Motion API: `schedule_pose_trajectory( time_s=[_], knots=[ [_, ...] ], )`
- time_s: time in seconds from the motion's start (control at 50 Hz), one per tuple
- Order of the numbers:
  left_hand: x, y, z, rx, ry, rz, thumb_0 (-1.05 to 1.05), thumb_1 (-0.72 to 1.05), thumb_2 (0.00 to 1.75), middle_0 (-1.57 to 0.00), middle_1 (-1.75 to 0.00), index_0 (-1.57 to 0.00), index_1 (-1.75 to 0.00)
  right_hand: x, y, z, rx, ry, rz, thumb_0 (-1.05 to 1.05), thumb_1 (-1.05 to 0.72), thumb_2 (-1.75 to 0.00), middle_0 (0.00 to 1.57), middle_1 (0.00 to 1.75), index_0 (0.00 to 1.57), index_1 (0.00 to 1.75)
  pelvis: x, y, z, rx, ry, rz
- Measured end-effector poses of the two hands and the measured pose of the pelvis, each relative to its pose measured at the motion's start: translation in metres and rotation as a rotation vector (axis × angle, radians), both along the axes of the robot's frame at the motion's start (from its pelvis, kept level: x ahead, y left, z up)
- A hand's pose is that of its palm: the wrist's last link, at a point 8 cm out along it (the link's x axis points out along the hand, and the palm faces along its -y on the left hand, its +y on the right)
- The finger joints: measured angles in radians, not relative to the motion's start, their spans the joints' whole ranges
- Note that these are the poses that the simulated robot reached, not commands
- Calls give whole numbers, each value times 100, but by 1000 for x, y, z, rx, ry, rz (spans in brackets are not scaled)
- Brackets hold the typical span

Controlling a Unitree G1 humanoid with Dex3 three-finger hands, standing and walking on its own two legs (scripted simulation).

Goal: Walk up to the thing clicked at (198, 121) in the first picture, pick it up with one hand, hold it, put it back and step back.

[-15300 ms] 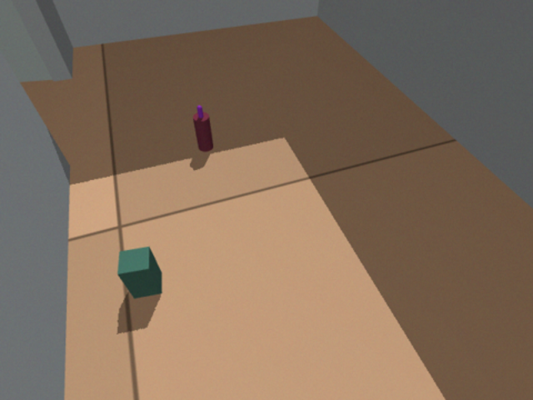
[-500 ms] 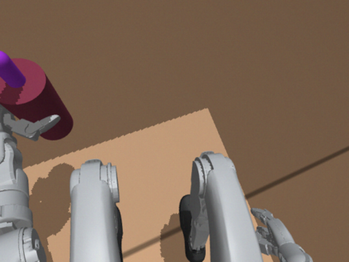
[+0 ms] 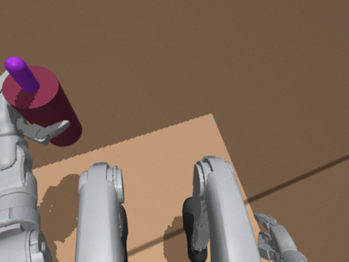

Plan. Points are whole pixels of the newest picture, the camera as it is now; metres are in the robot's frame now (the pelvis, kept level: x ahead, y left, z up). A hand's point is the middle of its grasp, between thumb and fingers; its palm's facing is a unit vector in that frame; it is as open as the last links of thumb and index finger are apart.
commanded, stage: settle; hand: left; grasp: from the side
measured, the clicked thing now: (45, 105) +0.43 +0.24 -0.04
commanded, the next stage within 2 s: lift in 0.06 s
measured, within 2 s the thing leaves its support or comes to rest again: neither
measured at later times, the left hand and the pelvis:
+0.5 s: hand (38, 106) +0.42 +0.24 -0.01, palm faces +0.15 -0.99 -0.08, open 11.5 cm; pelvis +0.00 +0.00 +0.03, yaw +1 degrees
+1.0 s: hand out of the picture +0.40 +0.23 +0.15, palm faces +0.16 -0.98 -0.08, open 11.5 cm; pelvis +0.03 +0.00 +0.15, yaw +2 degrees
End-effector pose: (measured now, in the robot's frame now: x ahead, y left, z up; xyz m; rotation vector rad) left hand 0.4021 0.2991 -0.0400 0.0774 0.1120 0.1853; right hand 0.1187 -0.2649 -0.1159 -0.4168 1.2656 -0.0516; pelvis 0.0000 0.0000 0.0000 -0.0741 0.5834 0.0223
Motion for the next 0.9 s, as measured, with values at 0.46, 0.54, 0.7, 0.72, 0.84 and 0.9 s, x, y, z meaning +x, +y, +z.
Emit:
schedule_pose_trajectory(
  time_s=[0.46, 0.54, 0.7, 0.72, 0.84, 0.9],
  knots=[
    [-7, -7, 28, -10, 8, -30, 0, -61, 112, -66, -100, -65, -102, 2, 1, 20, 14, -30, -26, 1, -94, -91, 20, 30, 20, 30, 2, 0, 21, 9, 6, 6],
    [-13, -8, 44, -5, 7, -30, 0, -61, 112, -66, -100, -65, -102, 8, 2, 31, 20, -55, -31, 1, -94, -91, 20, 30, 20, 30, 2, 0, 33, 10, 6, 7],
    [-20, -11, 90, 2, 5, -31, 0, -61, 112, -66, -100, -65, -101, 27, 8, 63, 38, -122, -44, 1, -94, -91, 20, 30, 20, 30, 7, 1, 66, 11, 10, 11],
    [-21, -11, 96, 4, 6, -31, 0, -61, 112, -66, -100, -65, -101, 29, 9, 68, 41, -129, -46, 1, -94, -90, 20, 30, 20, 30, 8, 2, 71, 11, 9, 12],
    [-25, -14, 138, -8, 3, -11, 0, -61, 112, -65, -101, -65, -102, 44, 15, 101, 57, -173, -54, 1, -93, -90, 20, 30, 20, 30, 15, 2, 104, 13, -9, 15],
    [-29, -17, 161, -10, 2, -5, 0, -61, 112, -65, -101, -64, -102, 51, 18, 121, 62, -194, -59, 1, -93, -90, 20, 30, 20, 30, 18, 3, 122, 13, -24, 17]
  ],
)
